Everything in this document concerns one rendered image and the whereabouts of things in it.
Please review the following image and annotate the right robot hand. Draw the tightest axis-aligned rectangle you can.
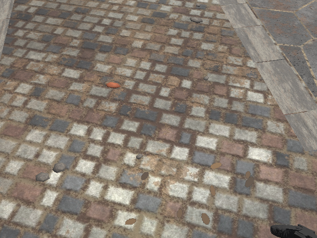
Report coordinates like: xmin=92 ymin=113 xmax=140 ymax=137
xmin=270 ymin=224 xmax=317 ymax=238

